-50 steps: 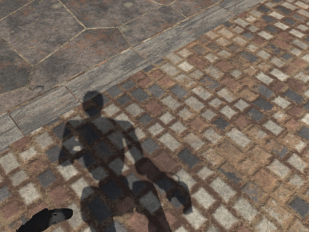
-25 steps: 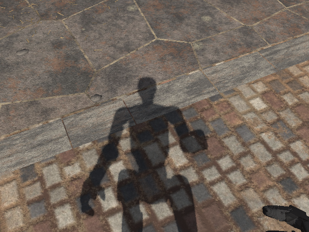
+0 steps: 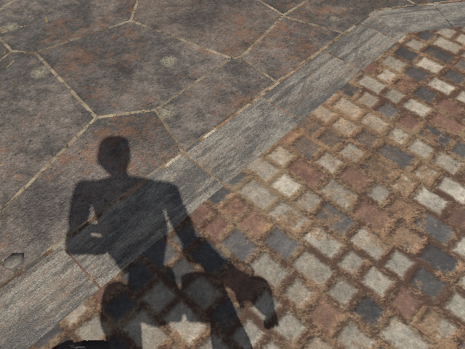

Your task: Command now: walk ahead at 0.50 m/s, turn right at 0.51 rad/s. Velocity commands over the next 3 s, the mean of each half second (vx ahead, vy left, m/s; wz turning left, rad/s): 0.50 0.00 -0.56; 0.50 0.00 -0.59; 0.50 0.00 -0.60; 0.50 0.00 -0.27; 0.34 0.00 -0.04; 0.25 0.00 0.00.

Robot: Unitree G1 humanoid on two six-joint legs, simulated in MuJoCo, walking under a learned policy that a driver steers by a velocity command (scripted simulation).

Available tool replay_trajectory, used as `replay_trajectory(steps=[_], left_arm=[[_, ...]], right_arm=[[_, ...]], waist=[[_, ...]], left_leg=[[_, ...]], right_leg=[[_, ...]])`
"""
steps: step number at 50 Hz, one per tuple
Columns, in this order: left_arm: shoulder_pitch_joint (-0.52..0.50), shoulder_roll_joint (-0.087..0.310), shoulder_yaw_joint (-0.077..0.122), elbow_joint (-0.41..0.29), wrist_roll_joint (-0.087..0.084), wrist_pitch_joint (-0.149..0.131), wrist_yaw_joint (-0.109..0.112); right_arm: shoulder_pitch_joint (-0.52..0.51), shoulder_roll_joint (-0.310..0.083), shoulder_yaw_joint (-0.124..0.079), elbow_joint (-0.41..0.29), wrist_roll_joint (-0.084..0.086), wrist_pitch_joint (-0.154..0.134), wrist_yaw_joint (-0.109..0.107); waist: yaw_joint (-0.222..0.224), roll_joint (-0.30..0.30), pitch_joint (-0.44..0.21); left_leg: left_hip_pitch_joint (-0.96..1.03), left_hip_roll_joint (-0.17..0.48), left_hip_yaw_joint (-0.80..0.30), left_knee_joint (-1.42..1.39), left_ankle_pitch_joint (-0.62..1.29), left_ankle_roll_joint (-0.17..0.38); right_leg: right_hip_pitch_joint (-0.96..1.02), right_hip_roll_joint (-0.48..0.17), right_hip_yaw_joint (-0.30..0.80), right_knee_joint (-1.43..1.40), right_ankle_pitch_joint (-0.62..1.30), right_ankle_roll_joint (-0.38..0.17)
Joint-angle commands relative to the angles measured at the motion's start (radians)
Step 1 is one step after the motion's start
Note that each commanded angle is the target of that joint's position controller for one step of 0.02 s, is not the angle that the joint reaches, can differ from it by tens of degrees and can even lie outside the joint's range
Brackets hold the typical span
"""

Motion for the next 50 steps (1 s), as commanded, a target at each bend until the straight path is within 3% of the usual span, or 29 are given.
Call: replay_trajectory(steps=[1,2,3,4,5,6,7,10,15,18,20,22,23,24,25,26,27,28,29,31,33,36,41,45,47,48,49,50], left_arm=[[0.344,0.335,0.118,0.012,-0.007,0.004,0.034],[0.360,0.313,0.101,-0.020,-0.002,-0.010,0.028],[0.342,0.240,0.081,-0.012,0.006,-0.019,0.024],[0.292,0.206,0.071,-0.013,0.001,-0.024,0.025],[0.220,0.176,0.061,-0.026,0.000,-0.024,0.028],[0.168,0.143,0.049,-0.045,0.009,-0.023,0.032],[0.145,0.139,0.047,-0.060,0.017,-0.023,0.035],[0.156,0.167,0.055,-0.057,0.012,-0.030,0.050],[0.222,0.185,0.062,-0.033,-0.002,-0.018,0.073],[0.268,0.189,0.064,-0.014,-0.008,-0.009,0.076],[0.276,0.181,0.064,-0.011,-0.008,-0.003,0.079],[0.253,0.177,0.065,-0.017,-0.005,0.002,0.081],[0.243,0.151,0.056,-0.024,-0.002,0.003,0.080],[0.236,0.096,0.036,-0.041,0.006,-0.001,0.075],[0.354,0.035,0.016,-0.068,-0.011,-0.009,0.077],[0.376,0.099,0.020,-0.067,-0.020,-0.014,0.079],[0.299,0.175,0.040,-0.061,-0.020,-0.009,0.078],[0.229,0.182,0.044,-0.073,-0.009,-0.002,0.078],[0.188,0.171,0.046,-0.087,0.001,-0.001,0.075],[0.193,0.139,0.047,-0.094,-0.008,0.009,0.064],[0.185,0.104,0.040,-0.102,-0.010,0.019,0.060],[0.134,0.087,0.032,-0.121,-0.002,0.023,0.057],[-0.001,0.061,0.018,-0.144,-0.003,0.007,0.028],[-0.084,0.067,0.019,-0.182,-0.008,0.007,0.005],[-0.055,0.098,0.035,-0.188,-0.002,0.011,0.001],[0.008,0.125,0.050,-0.177,0.001,0.015,0.003],[0.153,0.165,0.076,-0.141,0.000,0.019,0.009],[0.334,0.230,0.110,-0.093,-0.004,0.028,0.026]], right_arm=[[0.031,-0.060,0.002,-0.126,-0.036,-0.023,-0.005],[0.003,-0.067,0.016,-0.142,-0.021,-0.066,0.011],[-0.108,-0.135,-0.004,-0.168,0.021,-0.088,0.024],[-0.144,-0.125,0.003,-0.180,0.022,-0.100,0.025],[-0.149,-0.121,0.001,-0.170,-0.002,-0.102,0.017],[-0.137,-0.134,-0.009,-0.164,-0.017,-0.092,0.012],[-0.122,-0.134,-0.012,-0.166,-0.021,-0.077,0.013],[-0.130,-0.097,-0.004,-0.175,-0.032,-0.050,0.009],[-0.320,-0.055,0.018,-0.221,-0.024,-0.056,0.021],[-0.381,-0.079,0.013,-0.242,-0.008,-0.068,0.035],[-0.375,-0.107,0.002,-0.246,-0.006,-0.077,0.043],[-0.310,-0.127,-0.011,-0.234,-0.003,-0.087,0.044],[-0.226,-0.144,-0.024,-0.213,-0.009,-0.091,0.039],[-0.100,-0.187,-0.039,-0.200,-0.028,-0.096,0.031],[0.028,-0.277,-0.062,-0.175,-0.047,-0.086,0.026],[0.047,-0.224,-0.052,-0.162,-0.020,-0.078,0.035],[-0.001,-0.150,-0.031,-0.177,-0.013,-0.072,0.032],[-0.047,-0.123,-0.021,-0.184,-0.019,-0.062,0.028],[-0.085,-0.101,-0.012,-0.178,-0.023,-0.056,0.027],[-0.116,-0.079,-0.003,-0.168,-0.029,-0.059,0.023],[-0.113,-0.092,-0.009,-0.151,-0.022,-0.066,0.023],[-0.100,-0.131,-0.022,-0.124,-0.024,-0.069,0.020],[-0.078,-0.164,-0.026,-0.092,-0.016,-0.052,0.013],[-0.032,-0.200,-0.036,-0.063,0.003,-0.031,0.015],[-0.039,-0.230,-0.045,-0.062,0.014,-0.019,0.010],[-0.042,-0.246,-0.050,-0.063,0.019,-0.012,0.006],[-0.056,-0.245,-0.048,-0.067,0.024,-0.005,0.002],[-0.046,-0.211,-0.034,-0.077,0.010,-0.008,-0.003]], waist=[[0.137,-0.185,-0.262],[0.150,-0.165,-0.434],[0.183,-0.079,-0.333],[0.153,-0.040,-0.214],[0.105,0.020,-0.139],[0.067,0.009,-0.102],[0.043,-0.016,-0.093],[0.029,-0.014,-0.073],[0.102,-0.055,-0.036],[0.125,-0.068,-0.028],[0.113,-0.080,-0.030],[0.070,-0.110,-0.039],[0.026,-0.106,-0.077],[-0.034,-0.045,-0.189],[-0.013,0.229,-0.341],[-0.013,0.329,-0.335],[-0.034,0.209,-0.199],[-0.029,0.135,-0.118],[-0.011,0.110,-0.052],[0.026,0.152,-0.019],[0.033,0.146,-0.009],[0.029,0.106,-0.003],[-0.019,0.087,0.027],[-0.035,0.091,0.061],[0.004,0.117,0.028],[0.048,0.133,-0.018],[0.134,0.118,-0.093],[0.217,0.064,-0.184]], left_leg=[[-0.622,0.006,-0.052,0.794,0.267,0.019],[-0.798,-0.109,-0.301,0.968,-0.129,0.015],[-0.898,-0.048,-0.364,0.985,-0.054,0.037],[-0.904,-0.005,-0.348,0.910,0.032,0.055],[-0.850,0.033,-0.341,0.820,0.092,0.054],[-0.774,0.058,-0.341,0.755,0.132,0.048],[-0.720,0.064,-0.342,0.726,0.155,0.039],[-0.688,0.051,-0.314,0.601,0.226,-0.004],[-0.621,-0.020,-0.302,0.219,0.526,-0.027],[-0.579,-0.049,-0.319,0.116,0.549,-0.019],[-0.555,-0.054,-0.338,0.069,0.492,0.001],[-0.470,-0.058,-0.330,0.037,0.419,0.035],[-0.345,-0.053,-0.317,0.001,0.420,0.062],[-0.119,0.068,-0.419,0.022,0.389,0.120],[0.246,0.299,-0.819,-0.029,0.201,0.275],[0.274,0.375,-1.066,-0.116,-0.034,0.312],[0.161,0.336,-0.942,-0.138,-0.090,0.270],[0.044,0.294,-0.795,-0.142,0.010,0.235],[-0.065,0.251,-0.687,-0.165,0.126,0.225],[-0.177,0.200,-0.545,-0.213,0.246,0.209],[-0.205,0.197,-0.460,-0.251,0.322,0.224],[-0.176,0.215,-0.366,-0.275,0.442,0.243],[-0.133,0.185,-0.189,-0.271,0.527,0.201],[-0.038,0.221,-0.133,-0.238,0.610,0.179],[0.006,0.227,-0.093,-0.132,0.916,0.159],[0.014,0.222,-0.073,-0.021,1.090,0.149],[-0.034,0.196,-0.042,0.167,1.160,0.126],[-0.237,0.161,-0.035,0.435,0.984,0.086]], right_leg=[[0.823,-0.201,0.492,-0.074,-0.061,-0.234],[0.959,-0.330,0.914,-0.249,-0.169,-0.346],[0.910,-0.300,0.782,-0.282,-0.160,-0.280],[0.764,-0.256,0.636,-0.279,-0.102,-0.240],[0.610,-0.213,0.530,-0.286,-0.019,-0.207],[0.491,-0.181,0.460,-0.308,0.074,-0.192],[0.418,-0.165,0.440,-0.331,0.115,-0.194],[0.312,-0.132,0.359,-0.361,0.217,-0.200],[0.269,-0.065,0.297,-0.341,0.088,-0.129],[0.309,-0.093,0.368,-0.300,0.012,-0.117],[0.365,-0.116,0.435,-0.245,-0.019,-0.103],[0.384,-0.119,0.478,-0.179,-0.001,-0.082],[0.366,-0.081,0.462,-0.102,0.036,-0.056],[0.281,-0.026,0.397,0.116,-0.009,-0.019],[-0.049,0.119,0.247,0.463,-0.310,0.059],[-0.230,0.074,0.235,0.647,-0.499,0.077],[-0.281,0.025,0.242,0.718,-0.413,0.084],[-0.267,-0.009,0.202,0.722,-0.338,0.090],[-0.245,-0.036,0.193,0.677,-0.284,0.092],[-0.170,-0.079,0.179,0.616,-0.230,0.093],[-0.168,-0.091,0.159,0.573,-0.203,0.101],[-0.212,-0.103,0.157,0.467,-0.106,0.118],[-0.156,-0.084,0.083,0.194,0.114,0.104],[-0.130,-0.061,0.026,0.071,0.053,0.063],[-0.041,-0.008,-0.023,0.043,-0.051,0.022],[0.055,0.032,-0.051,0.036,-0.098,-0.003],[0.251,0.077,-0.068,-0.025,-0.055,-0.038],[0.558,0.056,0.020,-0.046,-0.016,-0.082]])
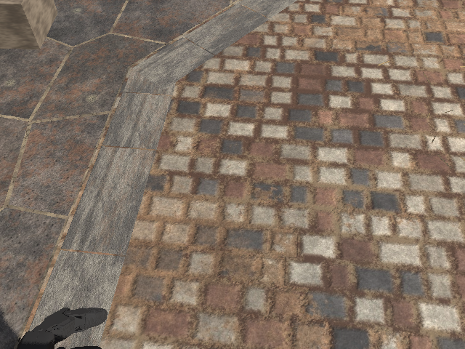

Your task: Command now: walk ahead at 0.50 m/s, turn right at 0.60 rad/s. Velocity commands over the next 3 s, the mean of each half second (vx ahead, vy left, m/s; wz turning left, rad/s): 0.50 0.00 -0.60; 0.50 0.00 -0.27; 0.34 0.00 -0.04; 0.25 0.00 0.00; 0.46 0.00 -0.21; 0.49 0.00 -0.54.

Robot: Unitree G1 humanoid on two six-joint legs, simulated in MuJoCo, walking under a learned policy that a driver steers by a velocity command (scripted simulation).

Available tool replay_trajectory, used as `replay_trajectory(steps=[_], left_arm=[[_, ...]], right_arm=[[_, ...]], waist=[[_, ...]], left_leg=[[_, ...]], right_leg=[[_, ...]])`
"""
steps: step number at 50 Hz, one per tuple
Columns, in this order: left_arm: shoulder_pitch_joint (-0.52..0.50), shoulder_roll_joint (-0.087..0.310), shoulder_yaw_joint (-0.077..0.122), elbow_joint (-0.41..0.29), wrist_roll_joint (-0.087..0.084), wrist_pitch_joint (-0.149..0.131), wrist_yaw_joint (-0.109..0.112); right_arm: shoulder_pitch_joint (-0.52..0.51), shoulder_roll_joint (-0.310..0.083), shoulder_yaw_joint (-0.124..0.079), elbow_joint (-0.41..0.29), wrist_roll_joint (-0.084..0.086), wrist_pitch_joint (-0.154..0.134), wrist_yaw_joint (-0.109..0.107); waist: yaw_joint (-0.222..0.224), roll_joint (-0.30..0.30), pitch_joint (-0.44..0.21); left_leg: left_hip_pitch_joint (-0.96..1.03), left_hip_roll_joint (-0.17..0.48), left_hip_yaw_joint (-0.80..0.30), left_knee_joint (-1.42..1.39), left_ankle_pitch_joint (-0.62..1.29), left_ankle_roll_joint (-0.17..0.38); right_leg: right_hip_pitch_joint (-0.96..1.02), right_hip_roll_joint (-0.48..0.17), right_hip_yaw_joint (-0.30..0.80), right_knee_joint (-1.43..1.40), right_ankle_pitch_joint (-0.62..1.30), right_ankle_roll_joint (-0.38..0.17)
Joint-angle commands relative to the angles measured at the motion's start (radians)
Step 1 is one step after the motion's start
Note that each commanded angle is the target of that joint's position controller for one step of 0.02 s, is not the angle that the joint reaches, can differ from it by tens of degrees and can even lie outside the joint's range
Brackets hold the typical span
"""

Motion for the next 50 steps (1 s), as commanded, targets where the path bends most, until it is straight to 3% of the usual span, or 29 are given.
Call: replay_trajectory(steps=[1,2,3,4,5,6,7,10,13,16,19,21,23,24,25,26,27,28,29,31,35,38,41,44,46,47,48,49,50], left_arm=[[0.348,0.334,0.117,0.027,-0.013,0.004,0.035],[0.375,0.292,0.098,-0.012,-0.006,-0.016,0.027],[0.350,0.223,0.077,0.004,0.004,-0.032,0.022],[0.305,0.195,0.068,0.010,0.001,-0.040,0.022],[0.233,0.167,0.058,0.002,0.003,-0.042,0.025],[0.185,0.143,0.048,-0.012,0.014,-0.043,0.028],[0.162,0.140,0.045,-0.019,0.020,-0.043,0.031],[0.175,0.159,0.049,0.004,0.012,-0.049,0.048],[0.210,0.177,0.055,0.028,0.006,-0.041,0.065],[0.261,0.188,0.058,0.054,0.000,-0.034,0.070],[0.295,0.175,0.056,0.077,-0.008,-0.028,0.071],[0.289,0.172,0.057,0.081,-0.005,-0.022,0.073],[0.275,0.126,0.043,0.076,0.000,-0.018,0.071],[0.282,0.063,0.020,0.060,0.013,-0.021,0.068],[0.412,0.017,0.003,0.030,-0.017,-0.030,0.069],[0.406,0.120,0.019,0.053,-0.025,-0.030,0.073],[0.303,0.170,0.034,0.051,-0.017,-0.026,0.073],[0.249,0.160,0.033,0.044,-0.004,-0.022,0.075],[0.209,0.144,0.033,0.033,0.006,-0.025,0.073],[0.217,0.104,0.027,0.034,-0.003,-0.025,0.062],[0.151,0.052,0.005,0.017,0.012,-0.027,0.054],[0.065,0.034,-0.009,0.007,0.013,-0.042,0.039],[-0.026,0.037,-0.013,-0.010,0.004,-0.051,0.026],[-0.077,0.058,-0.007,-0.032,-0.001,-0.054,0.017],[-0.025,0.086,0.007,-0.021,0.004,-0.056,0.015],[0.079,0.116,0.026,0.012,0.011,-0.055,0.020],[0.232,0.166,0.051,0.056,0.015,-0.051,0.030],[0.373,0.270,0.073,0.070,0.035,-0.043,0.044],[0.399,0.265,0.067,0.082,0.020,-0.041,0.040]], right_arm=[[0.027,-0.026,0.014,-0.134,-0.054,-0.024,-0.001],[-0.029,-0.074,0.018,-0.158,-0.027,-0.063,0.012],[-0.137,-0.140,-0.001,-0.187,0.014,-0.083,0.022],[-0.162,-0.126,0.008,-0.196,0.011,-0.095,0.021],[-0.163,-0.121,0.007,-0.183,-0.015,-0.097,0.013],[-0.147,-0.133,-0.001,-0.176,-0.029,-0.088,0.011],[-0.133,-0.133,-0.003,-0.174,-0.033,-0.076,0.013],[-0.152,-0.088,0.008,-0.178,-0.045,-0.051,0.012],[-0.272,-0.048,0.026,-0.206,-0.044,-0.048,0.017],[-0.371,-0.043,0.031,-0.229,-0.030,-0.056,0.029],[-0.393,-0.081,0.017,-0.244,-0.020,-0.065,0.037],[-0.359,-0.102,0.003,-0.241,-0.017,-0.072,0.039],[-0.215,-0.130,-0.019,-0.209,-0.025,-0.080,0.030],[-0.072,-0.180,-0.034,-0.199,-0.042,-0.084,0.022],[0.020,-0.262,-0.055,-0.163,-0.053,-0.069,0.025],[0.008,-0.174,-0.038,-0.173,-0.027,-0.065,0.032],[-0.026,-0.114,-0.021,-0.178,-0.024,-0.060,0.028],[-0.067,-0.093,-0.011,-0.179,-0.034,-0.054,0.028],[-0.092,-0.072,-0.004,-0.169,-0.039,-0.050,0.028],[-0.106,-0.049,0.005,-0.154,-0.043,-0.056,0.026],[-0.081,-0.096,-0.008,-0.115,-0.023,-0.064,0.026],[-0.067,-0.124,-0.012,-0.096,-0.014,-0.054,0.023],[-0.013,-0.146,-0.014,-0.067,-0.004,-0.042,0.023],[0.026,-0.163,-0.017,-0.038,0.006,-0.026,0.022],[0.015,-0.179,-0.020,-0.029,0.010,-0.014,0.017],[0.010,-0.171,-0.016,-0.027,0.012,-0.011,0.014],[0.014,-0.138,-0.001,-0.032,0.001,-0.012,0.011],[0.062,-0.049,0.032,-0.075,-0.027,-0.025,0.013],[0.090,-0.025,0.044,-0.073,-0.022,-0.045,0.016]], waist=[[0.133,-0.237,-0.267],[0.179,-0.185,-0.459],[0.205,-0.103,-0.330],[0.169,-0.056,-0.223],[0.122,0.002,-0.160],[0.084,-0.011,-0.133],[0.062,-0.023,-0.121],[0.052,-0.010,-0.088],[0.094,-0.030,-0.051],[0.137,-0.047,-0.039],[0.138,-0.066,-0.040],[0.114,-0.097,-0.044],[0.038,-0.100,-0.107],[-0.019,0.002,-0.236],[0.033,0.340,-0.360],[0.014,0.269,-0.303],[-0.012,0.174,-0.183],[0.001,0.107,-0.119],[0.015,0.097,-0.064],[0.051,0.137,-0.042],[0.055,0.108,-0.030],[0.029,0.097,-0.021],[-0.005,0.100,-0.009],[-0.004,0.113,0.009],[0.049,0.120,-0.019],[0.108,0.105,-0.083],[0.178,0.083,-0.185],[0.195,-0.112,-0.346],[0.179,-0.239,-0.426]], left_leg=[[-0.697,-0.032,-0.062,0.788,0.027,0.034],[-0.832,-0.108,-0.316,0.959,-0.136,0.032],[-0.921,-0.053,-0.351,0.954,-0.036,0.049],[-0.903,-0.013,-0.341,0.869,0.051,0.063],[-0.840,0.019,-0.340,0.781,0.102,0.058],[-0.765,0.039,-0.346,0.723,0.136,0.052],[-0.719,0.041,-0.345,0.693,0.152,0.042],[-0.683,0.027,-0.313,0.557,0.210,-0.001],[-0.651,-0.011,-0.303,0.323,0.425,-0.020],[-0.564,-0.060,-0.301,0.155,0.557,-0.018],[-0.538,-0.071,-0.336,0.073,0.519,0.004],[-0.493,-0.075,-0.338,0.052,0.426,0.031],[-0.277,-0.058,-0.325,0.001,0.401,0.081],[-0.036,0.103,-0.476,0.011,0.350,0.145],[0.264,0.325,-0.947,-0.096,0.096,0.309],[0.241,0.344,-1.063,-0.154,-0.138,0.305],[0.129,0.294,-0.913,-0.169,-0.118,0.264],[0.016,0.249,-0.783,-0.175,0.011,0.240],[-0.077,0.209,-0.692,-0.194,0.127,0.240],[-0.170,0.159,-0.574,-0.237,0.248,0.238],[-0.182,0.169,-0.467,-0.294,0.412,0.282],[-0.187,0.142,-0.372,-0.307,0.475,0.264],[-0.179,0.138,-0.325,-0.297,0.485,0.243],[-0.110,0.180,-0.334,-0.268,0.515,0.227],[-0.085,0.184,-0.313,-0.184,0.679,0.203],[-0.105,0.148,-0.268,-0.054,0.823,0.179],[-0.205,0.099,-0.223,0.145,0.805,0.144],[-0.543,-0.005,-0.175,0.533,0.450,0.077],[-0.747,-0.102,-0.293,0.735,-0.113,0.062]], right_leg=[[0.878,-0.218,0.529,-0.085,-0.079,-0.239],[0.965,-0.330,0.909,-0.258,-0.262,-0.343],[0.893,-0.298,0.771,-0.288,-0.220,-0.280],[0.750,-0.254,0.640,-0.287,-0.142,-0.244],[0.605,-0.213,0.546,-0.290,-0.036,-0.214],[0.501,-0.184,0.482,-0.307,0.069,-0.203],[0.437,-0.171,0.461,-0.329,0.113,-0.205],[0.313,-0.141,0.379,-0.355,0.208,-0.210],[0.254,-0.083,0.311,-0.352,0.137,-0.163],[0.232,-0.072,0.325,-0.335,0.033,-0.128],[0.306,-0.103,0.410,-0.263,-0.036,-0.110],[0.346,-0.119,0.465,-0.202,-0.033,-0.094],[0.317,-0.059,0.443,-0.059,0.011,-0.047],[0.209,0.003,0.361,0.212,-0.099,-0.007],[-0.134,0.130,0.222,0.540,-0.482,0.062],[-0.267,0.051,0.241,0.684,-0.468,0.079],[-0.293,0.021,0.228,0.718,-0.373,0.086],[-0.260,-0.007,0.198,0.703,-0.304,0.091],[-0.240,-0.028,0.196,0.654,-0.260,0.091],[-0.162,-0.056,0.183,0.578,-0.223,0.086],[-0.172,-0.076,0.141,0.380,-0.148,0.099],[-0.122,-0.079,0.096,0.187,0.009,0.101],[-0.051,-0.052,0.058,0.054,0.088,0.101],[-0.030,-0.037,0.052,-0.022,0.044,0.071],[0.083,-0.007,0.025,-0.080,0.010,0.037],[0.246,0.021,0.002,-0.116,0.024,0.012],[0.481,-0.009,0.036,-0.101,0.032,-0.020],[0.851,-0.275,0.412,-0.092,-0.013,-0.144],[0.923,-0.381,0.755,-0.246,-0.176,-0.227]])
Over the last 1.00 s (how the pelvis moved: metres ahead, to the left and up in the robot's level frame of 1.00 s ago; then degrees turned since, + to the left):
0.52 -0.12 0.00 -36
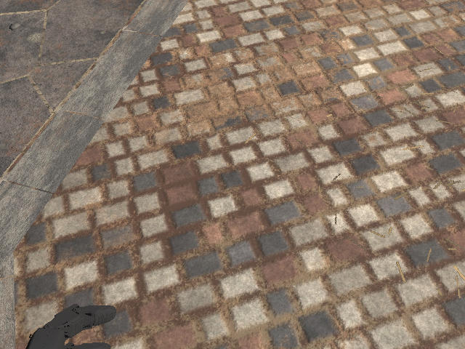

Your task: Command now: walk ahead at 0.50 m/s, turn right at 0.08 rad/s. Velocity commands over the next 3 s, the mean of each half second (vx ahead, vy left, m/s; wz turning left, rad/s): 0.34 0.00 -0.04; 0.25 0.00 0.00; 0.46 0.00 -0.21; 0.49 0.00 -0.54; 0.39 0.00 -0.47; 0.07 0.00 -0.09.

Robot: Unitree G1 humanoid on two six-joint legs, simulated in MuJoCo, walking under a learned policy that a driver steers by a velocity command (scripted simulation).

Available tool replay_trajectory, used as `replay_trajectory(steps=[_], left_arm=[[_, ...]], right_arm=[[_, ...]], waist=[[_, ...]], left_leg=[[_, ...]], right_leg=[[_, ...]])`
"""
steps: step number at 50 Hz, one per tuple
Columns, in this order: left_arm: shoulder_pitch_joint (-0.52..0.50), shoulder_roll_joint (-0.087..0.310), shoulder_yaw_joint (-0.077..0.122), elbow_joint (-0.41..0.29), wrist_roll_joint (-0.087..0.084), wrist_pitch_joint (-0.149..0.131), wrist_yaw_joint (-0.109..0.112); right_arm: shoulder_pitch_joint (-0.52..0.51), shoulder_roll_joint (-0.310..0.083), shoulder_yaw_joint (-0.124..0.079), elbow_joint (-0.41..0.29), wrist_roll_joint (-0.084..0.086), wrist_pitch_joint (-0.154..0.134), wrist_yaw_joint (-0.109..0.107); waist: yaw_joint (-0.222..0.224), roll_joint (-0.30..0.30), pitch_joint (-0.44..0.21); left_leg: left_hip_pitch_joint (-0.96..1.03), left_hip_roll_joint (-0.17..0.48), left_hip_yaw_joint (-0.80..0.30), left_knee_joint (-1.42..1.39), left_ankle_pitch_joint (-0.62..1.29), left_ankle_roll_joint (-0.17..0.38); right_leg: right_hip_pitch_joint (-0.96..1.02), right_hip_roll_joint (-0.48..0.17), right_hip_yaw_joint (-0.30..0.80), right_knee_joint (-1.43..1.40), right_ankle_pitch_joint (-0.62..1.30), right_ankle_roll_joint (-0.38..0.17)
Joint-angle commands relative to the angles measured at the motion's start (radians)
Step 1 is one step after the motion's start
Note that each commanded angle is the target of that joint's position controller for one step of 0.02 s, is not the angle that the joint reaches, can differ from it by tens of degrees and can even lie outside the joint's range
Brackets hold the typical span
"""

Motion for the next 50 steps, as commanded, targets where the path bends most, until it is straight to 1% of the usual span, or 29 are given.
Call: replay_trajectory(steps=[1,2,3,4,7,12,14,17,19,20,21,22,23,24,25,27,28,31,34,36,37,38,39,40,41,43,45,48,50], left_arm=[[0.376,0.210,0.071,0.037,-0.006,0.002,0.011],[0.309,0.180,0.059,0.033,-0.010,-0.002,0.009],[0.251,0.151,0.050,0.031,-0.004,-0.005,0.005],[0.210,0.127,0.043,0.028,0.004,-0.009,0.001],[0.181,0.121,0.045,0.047,0.004,-0.030,0.002],[0.207,0.152,0.051,0.102,0.009,-0.025,0.025],[0.257,0.169,0.053,0.131,0.006,-0.017,0.033],[0.277,0.175,0.053,0.167,-0.002,-0.003,0.038],[0.264,0.179,0.055,0.184,-0.006,0.008,0.043],[0.245,0.178,0.055,0.189,-0.008,0.013,0.045],[0.264,0.161,0.050,0.193,-0.003,0.016,0.047],[0.325,0.124,0.035,0.186,0.023,0.010,0.047],[0.472,0.035,0.004,0.218,0.022,0.009,0.041],[0.447,0.098,0.016,0.236,0.006,0.020,0.036],[0.381,0.149,0.031,0.220,-0.013,0.035,0.038],[0.285,0.135,0.037,0.209,-0.009,0.075,0.058],[0.281,0.124,0.038,0.208,-0.004,0.093,0.067],[0.314,0.077,0.028,0.245,0.006,0.105,0.079],[0.336,0.087,0.034,0.274,0.017,0.095,0.067],[0.341,0.084,0.035,0.281,0.025,0.082,0.061],[0.359,0.079,0.033,0.291,0.024,0.073,0.061],[0.387,0.106,0.036,0.300,0.024,0.062,0.066],[0.427,0.196,0.061,0.326,0.014,0.056,0.068],[0.366,0.240,0.074,0.306,0.011,0.038,0.069],[0.324,0.185,0.060,0.291,0.020,0.014,0.073],[0.320,0.132,0.050,0.296,-0.006,-0.015,0.065],[0.352,0.104,0.042,0.315,-0.012,-0.018,0.061],[0.374,0.130,0.050,0.330,-0.005,-0.010,0.057],[0.389,0.161,0.060,0.341,-0.009,-0.006,0.052]], right_arm=[[-0.043,-0.129,-0.013,-0.115,0.014,-0.051,0.007],[-0.106,-0.138,-0.016,-0.133,0.022,-0.055,0.009],[-0.131,-0.126,-0.016,-0.131,0.008,-0.054,0.005],[-0.124,-0.117,-0.019,-0.127,-0.003,-0.046,0.004],[-0.092,-0.068,-0.013,-0.113,-0.007,-0.017,0.004],[-0.237,-0.023,0.005,-0.153,-0.026,-0.020,0.007],[-0.305,-0.015,0.010,-0.167,-0.023,-0.028,0.018],[-0.338,-0.041,0.004,-0.181,-0.022,-0.029,0.031],[-0.314,-0.072,-0.007,-0.178,-0.031,-0.031,0.035],[-0.266,-0.082,-0.013,-0.161,-0.036,-0.033,0.034],[-0.201,-0.115,-0.025,-0.137,-0.044,-0.036,0.027],[-0.148,-0.180,-0.035,-0.137,-0.058,-0.037,0.019],[-0.128,-0.143,-0.020,-0.132,-0.066,-0.023,0.013],[-0.111,-0.067,-0.001,-0.123,-0.037,-0.008,0.016],[-0.162,-0.064,0.003,-0.123,-0.021,0.000,0.021],[-0.278,-0.052,0.008,-0.134,-0.026,0.010,0.019],[-0.321,-0.055,0.007,-0.136,-0.035,0.015,0.015],[-0.359,-0.059,0.001,-0.127,-0.048,0.028,0.003],[-0.342,-0.121,-0.022,-0.105,-0.009,0.040,-0.012],[-0.349,-0.111,-0.022,-0.103,-0.003,0.045,-0.019],[-0.364,-0.086,-0.018,-0.108,0.001,0.044,-0.019],[-0.386,-0.043,-0.008,-0.122,0.003,0.040,-0.017],[-0.425,-0.002,-0.002,-0.152,0.011,0.026,-0.016],[-0.437,-0.033,-0.009,-0.156,0.014,0.008,-0.015],[-0.402,-0.073,-0.027,-0.143,0.014,-0.005,-0.011],[-0.355,-0.057,-0.030,-0.109,0.000,-0.018,-0.001],[-0.405,-0.014,-0.020,-0.114,-0.003,-0.028,0.012],[-0.462,0.019,-0.005,-0.124,0.003,-0.027,0.027],[-0.483,0.003,-0.002,-0.129,0.009,-0.023,0.031]], waist=[[0.197,-0.170,-0.276],[0.174,-0.139,-0.164],[0.146,-0.089,-0.104],[0.111,-0.093,-0.065],[0.061,-0.097,-0.053],[0.083,-0.057,-0.006],[0.117,-0.058,-0.022],[0.120,-0.071,-0.034],[0.095,-0.078,-0.051],[0.062,-0.071,-0.071],[0.043,-0.036,-0.117],[0.057,0.073,-0.233],[0.088,0.248,-0.374],[0.057,0.211,-0.414],[0.058,0.147,-0.322],[0.085,0.075,-0.165],[0.108,0.110,-0.133],[0.125,0.155,-0.132],[0.138,0.160,-0.143],[0.153,0.159,-0.094],[0.168,0.128,-0.060],[0.175,0.020,-0.024],[0.179,-0.205,0.027],[0.179,-0.297,0.101],[0.147,-0.234,0.106],[0.131,-0.149,0.060],[0.149,-0.120,0.034],[0.172,-0.145,0.026],[0.180,-0.154,0.039]], left_leg=[[-0.692,-0.011,-0.118,0.604,-0.075,0.035],[-0.709,0.031,-0.092,0.581,0.024,0.046],[-0.675,0.062,-0.080,0.533,0.103,0.041],[-0.620,0.087,-0.087,0.483,0.162,0.034],[-0.537,0.098,-0.083,0.422,0.246,0.005],[-0.486,0.056,-0.046,0.084,0.478,-0.019],[-0.418,0.018,-0.028,-0.026,0.595,-0.013],[-0.396,-0.001,-0.053,-0.111,0.593,0.017],[-0.364,-0.010,-0.063,-0.153,0.531,0.047],[-0.296,-0.025,-0.049,-0.201,0.552,0.064],[-0.171,-0.026,-0.039,-0.244,0.717,0.086],[0.065,0.110,-0.156,-0.158,1.160,0.144],[0.321,0.316,-0.395,-0.143,1.306,0.329],[0.289,0.327,-0.470,-0.188,1.170,0.361],[0.195,0.294,-0.434,-0.234,0.948,0.329],[-0.022,0.238,-0.367,-0.325,0.594,0.267],[-0.121,0.208,-0.335,-0.367,0.460,0.239],[-0.245,0.146,-0.243,-0.413,0.331,0.214],[-0.321,0.129,-0.230,-0.470,-0.078,0.183],[-0.377,0.126,-0.242,-0.485,-0.213,0.147],[-0.399,0.108,-0.225,-0.450,-0.216,0.124],[-0.441,0.053,-0.162,-0.312,-0.158,0.088],[-0.519,-0.086,0.018,-0.070,-0.028,0.026],[-0.598,-0.087,-0.006,0.110,0.050,0.037],[-0.660,-0.049,-0.063,0.203,0.077,0.050],[-0.720,-0.017,-0.075,0.218,0.155,0.057],[-0.677,-0.003,-0.044,0.133,0.240,0.044],[-0.507,-0.026,0.011,-0.023,0.305,0.020],[-0.422,-0.036,0.028,-0.090,0.304,0.018]], right_leg=[[0.774,-0.353,0.652,-0.250,-0.244,-0.234],[0.643,-0.314,0.518,-0.271,-0.193,-0.206],[0.524,-0.270,0.426,-0.299,-0.112,-0.192],[0.429,-0.235,0.360,-0.333,-0.033,-0.181],[0.313,-0.206,0.256,-0.403,0.098,-0.196],[0.269,-0.144,0.067,-0.377,0.482,-0.155],[0.284,-0.140,0.048,-0.360,0.483,-0.138],[0.369,-0.176,0.077,-0.299,0.462,-0.123],[0.422,-0.194,0.106,-0.225,0.458,-0.102],[0.429,-0.178,0.101,-0.157,0.479,-0.082],[0.417,-0.121,0.079,-0.046,0.484,-0.050],[0.298,-0.046,0.044,0.140,0.256,0.001],[0.075,0.039,0.048,0.414,-0.329,0.071],[0.043,0.036,0.128,0.517,-0.579,0.096],[-0.005,0.005,0.144,0.560,-0.564,0.103],[-0.023,-0.043,0.116,0.484,-0.479,0.114],[0.038,-0.061,0.112,0.397,-0.433,0.118],[0.216,-0.039,0.064,0.189,-0.305,0.113],[0.338,0.007,-0.020,0.068,-0.124,0.070],[0.351,0.004,-0.030,0.049,-0.204,0.025],[0.352,-0.020,0.001,-0.033,-0.249,-0.011],[0.350,-0.112,0.133,-0.191,-0.372,-0.066],[0.311,-0.236,0.365,-0.369,-0.642,-0.148],[0.299,-0.350,0.563,-0.486,-0.667,-0.200],[0.340,-0.348,0.546,-0.471,-0.555,-0.189],[0.476,-0.295,0.424,-0.428,-0.354,-0.140],[0.511,-0.251,0.308,-0.421,-0.195,-0.113],[0.431,-0.207,0.199,-0.421,-0.112,-0.107],[0.386,-0.215,0.186,-0.416,-0.108,-0.116]])
Over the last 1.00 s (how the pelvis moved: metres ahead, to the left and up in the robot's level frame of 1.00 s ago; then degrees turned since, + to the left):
0.52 -0.12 0.01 -24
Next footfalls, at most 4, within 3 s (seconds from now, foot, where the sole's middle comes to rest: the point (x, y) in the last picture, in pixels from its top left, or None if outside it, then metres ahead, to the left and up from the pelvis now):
0.42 left None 0.39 0.11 -0.76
0.74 right None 0.31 -0.12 -0.76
1.12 left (178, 334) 0.51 0.16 -0.76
1.62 right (257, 233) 0.81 -0.10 -0.76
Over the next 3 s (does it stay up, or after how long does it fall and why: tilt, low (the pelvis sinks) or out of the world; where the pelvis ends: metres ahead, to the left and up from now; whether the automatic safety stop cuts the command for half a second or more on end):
stays up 1.17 -0.18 0.01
